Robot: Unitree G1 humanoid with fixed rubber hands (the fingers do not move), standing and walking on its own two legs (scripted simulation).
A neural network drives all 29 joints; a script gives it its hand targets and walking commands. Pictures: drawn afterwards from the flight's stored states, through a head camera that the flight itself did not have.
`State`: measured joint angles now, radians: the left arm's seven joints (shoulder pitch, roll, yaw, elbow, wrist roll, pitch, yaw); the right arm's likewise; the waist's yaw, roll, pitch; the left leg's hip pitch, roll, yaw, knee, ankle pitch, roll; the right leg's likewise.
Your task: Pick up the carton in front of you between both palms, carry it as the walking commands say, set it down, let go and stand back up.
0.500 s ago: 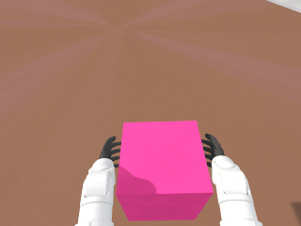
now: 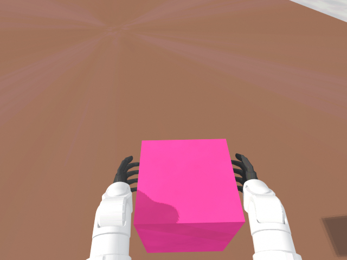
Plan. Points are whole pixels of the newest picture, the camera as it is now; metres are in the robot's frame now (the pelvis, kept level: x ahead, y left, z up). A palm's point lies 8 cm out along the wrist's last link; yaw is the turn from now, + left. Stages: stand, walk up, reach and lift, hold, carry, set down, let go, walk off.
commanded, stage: hold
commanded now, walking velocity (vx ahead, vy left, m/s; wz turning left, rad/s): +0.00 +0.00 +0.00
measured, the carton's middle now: (184, 198) +0.29 +0.00 -0.04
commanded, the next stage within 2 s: set down in 0.52 s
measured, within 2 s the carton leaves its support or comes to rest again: neither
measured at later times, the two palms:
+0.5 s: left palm (108, 186) +0.28 +0.18 +0.04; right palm (237, 185) +0.28 -0.12 +0.05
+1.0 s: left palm (113, 193) +0.32 +0.19 -0.07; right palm (219, 186) +0.33 -0.11 -0.05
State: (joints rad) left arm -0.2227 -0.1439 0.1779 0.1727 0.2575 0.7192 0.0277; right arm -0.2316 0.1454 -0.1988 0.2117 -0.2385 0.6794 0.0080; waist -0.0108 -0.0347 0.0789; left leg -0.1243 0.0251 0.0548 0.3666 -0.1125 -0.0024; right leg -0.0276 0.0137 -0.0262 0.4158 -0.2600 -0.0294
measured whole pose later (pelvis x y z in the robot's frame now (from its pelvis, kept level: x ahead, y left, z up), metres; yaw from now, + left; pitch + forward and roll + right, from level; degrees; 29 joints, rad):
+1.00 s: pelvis -0.02 +0.02 -0.03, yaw +0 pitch +7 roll -1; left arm -0.53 -0.15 0.46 0.52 0.41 0.34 -0.06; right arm -0.53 0.23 -0.49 0.54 -0.41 0.30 0.02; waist 0.04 -0.05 0.14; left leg -0.59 0.01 0.05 0.67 -0.19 0.03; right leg -0.49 0.02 0.01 0.71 -0.34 0.00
